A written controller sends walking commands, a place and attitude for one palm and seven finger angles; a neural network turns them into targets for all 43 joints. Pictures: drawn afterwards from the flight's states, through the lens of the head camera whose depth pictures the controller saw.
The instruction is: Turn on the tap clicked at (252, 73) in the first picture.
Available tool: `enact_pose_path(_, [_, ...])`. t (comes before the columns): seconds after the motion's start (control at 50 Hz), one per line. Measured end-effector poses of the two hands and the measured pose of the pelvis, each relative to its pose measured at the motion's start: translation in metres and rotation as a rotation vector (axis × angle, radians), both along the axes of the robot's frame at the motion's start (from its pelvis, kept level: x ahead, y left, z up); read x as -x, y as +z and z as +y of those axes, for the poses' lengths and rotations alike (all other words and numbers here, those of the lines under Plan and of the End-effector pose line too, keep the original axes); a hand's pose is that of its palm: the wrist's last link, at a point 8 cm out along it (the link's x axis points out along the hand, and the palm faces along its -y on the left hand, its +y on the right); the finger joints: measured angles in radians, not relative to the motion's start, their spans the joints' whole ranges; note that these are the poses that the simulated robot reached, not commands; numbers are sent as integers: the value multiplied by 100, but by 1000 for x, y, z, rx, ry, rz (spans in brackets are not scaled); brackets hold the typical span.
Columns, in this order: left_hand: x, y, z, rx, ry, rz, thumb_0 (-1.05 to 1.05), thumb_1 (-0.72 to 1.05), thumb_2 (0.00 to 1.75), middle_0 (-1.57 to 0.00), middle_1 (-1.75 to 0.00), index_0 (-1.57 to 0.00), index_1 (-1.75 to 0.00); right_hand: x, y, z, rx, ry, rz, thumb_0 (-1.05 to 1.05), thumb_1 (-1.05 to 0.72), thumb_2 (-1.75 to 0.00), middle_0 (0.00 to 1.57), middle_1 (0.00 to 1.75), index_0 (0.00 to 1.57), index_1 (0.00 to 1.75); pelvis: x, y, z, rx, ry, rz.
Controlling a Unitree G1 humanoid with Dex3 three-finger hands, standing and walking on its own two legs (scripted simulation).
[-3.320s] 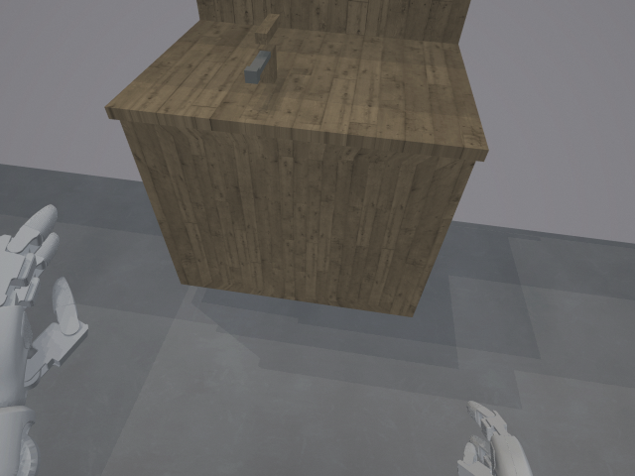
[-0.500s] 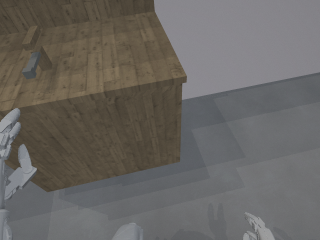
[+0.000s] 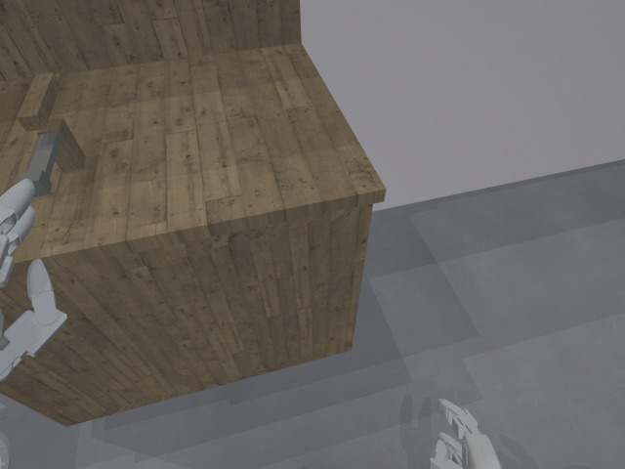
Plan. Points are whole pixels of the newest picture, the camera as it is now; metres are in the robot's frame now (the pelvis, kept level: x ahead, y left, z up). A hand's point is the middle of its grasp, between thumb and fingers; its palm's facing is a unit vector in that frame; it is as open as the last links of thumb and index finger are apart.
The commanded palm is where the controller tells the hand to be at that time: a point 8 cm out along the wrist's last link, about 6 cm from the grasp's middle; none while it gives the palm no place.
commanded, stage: come to a stop and stand still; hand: left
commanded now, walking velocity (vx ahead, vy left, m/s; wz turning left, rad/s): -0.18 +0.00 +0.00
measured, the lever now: (35, 183) +0.46 +0.44 +0.11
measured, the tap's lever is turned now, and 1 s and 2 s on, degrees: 0 0 0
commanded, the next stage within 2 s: look again from close up in 1.96 s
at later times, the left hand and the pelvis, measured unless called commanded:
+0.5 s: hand out of the picture +0.19 +0.29 +0.22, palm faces +0.51 -0.73 -0.45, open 7.4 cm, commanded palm +0.12 +0.29 +0.18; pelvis -0.04 +0.01 +0.00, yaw +0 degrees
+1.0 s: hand out of the picture +0.11 +0.34 +0.19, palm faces +0.44 -0.83 -0.34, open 7.4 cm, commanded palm +0.06 +0.37 +0.18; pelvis -0.10 +0.08 +0.01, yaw +1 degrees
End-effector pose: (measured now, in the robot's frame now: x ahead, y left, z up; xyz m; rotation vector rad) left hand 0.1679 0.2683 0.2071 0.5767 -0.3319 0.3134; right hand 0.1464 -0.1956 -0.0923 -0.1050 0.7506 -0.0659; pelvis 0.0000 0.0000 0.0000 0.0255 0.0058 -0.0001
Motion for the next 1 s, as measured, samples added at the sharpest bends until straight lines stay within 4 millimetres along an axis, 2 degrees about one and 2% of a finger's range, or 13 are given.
enact_pose_path(0.08, [-5,-5,-1,-15,73,31,1,89,90,-22,-30,-21,-31,-6,-17,-9,-9,23,39,1,-90,-90,20,30,20,30,-10,-5,-10,4,5,-23])
enact_pose_path(0.14, [-12,-13,-3,36,109,48,1,89,90,-22,-30,-21,-31,-10,-18,-22,2,22,49,1,-90,-90,20,30,20,30,-12,-3,-14,8,0,-25])
enact_pose_path(0.28, [-19,-26,-18,91,49,93,2,89,90,-22,-30,-21,-31,-13,9,-58,106,-27,3,1,-90,-90,20,30,20,30,0,4,-17,-26,-4,-18])
enact_pose_path(0.4, [7,-10,-12,42,-20,22,2,89,90,-22,-30,-22,-31,-3,30,-66,188,-53,-32,1,-90,-90,19,30,19,30,17,3,-7,-8,-2,-14])
enact_pose_path(0.48, [17,24,42,-103,24,-176,1,88,90,-23,-31,-22,-31,17,29,-50,216,2,-36,1,-91,-90,19,30,19,30,38,-2,4,31,3,-14])
enact_pose_path(0.52, [24,23,71,-44,83,-209,1,88,90,-22,-30,-22,-31,30,30,-37,191,1,-37,1,-91,-90,19,30,19,30,47,0,14,27,-5,-31])
enact_pose_path(0.56, [34,10,85,44,106,-187,1,89,90,-22,-30,-22,-31,45,32,-22,162,2,-51,1,-91,-90,19,30,19,30,53,2,26,21,-21,-48])
enact_pose_path(0.66, [57,-33,72,191,16,-40,2,90,90,-21,-30,-20,-30,78,26,23,93,23,-48,1,-90,-90,19,30,19,30,65,6,55,28,-5,-71])
enact_pose_path(0.74, [70,-47,75,170,-31,7,2,89,90,-21,-30,-21,-31,91,20,54,66,78,-14,1,-90,-90,20,30,20,30,77,2,63,15,-1,-66])
enact_pose_path(0.8, [75,-38,94,124,-8,-14,2,89,90,-22,-30,-21,-31,93,21,72,58,123,-15,1,-90,-90,20,30,20,30,89,3,68,30,10,-72])
enact_pose_path(0.86, [81,-18,109,86,18,-91,2,89,90,-22,-30,-22,-31,89,25,82,53,154,-41,1,-90,-90,20,30,20,30,96,4,72,40,12,-73])
enact_pose_path(0.92, [91,-3,113,79,20,-152,2,89,90,-22,-30,-21,-31,82,32,86,53,160,-82,1,-90,-90,20,30,20,30,99,5,78,45,7,-71])
enact_pose_path(1.0, [99,-8,110,108,14,-127,2,90,90,-21,-30,-21,-31,73,42,85,67,150,-123,1,-90,-90,20,30,20,30,98,8,83,44,11,-64])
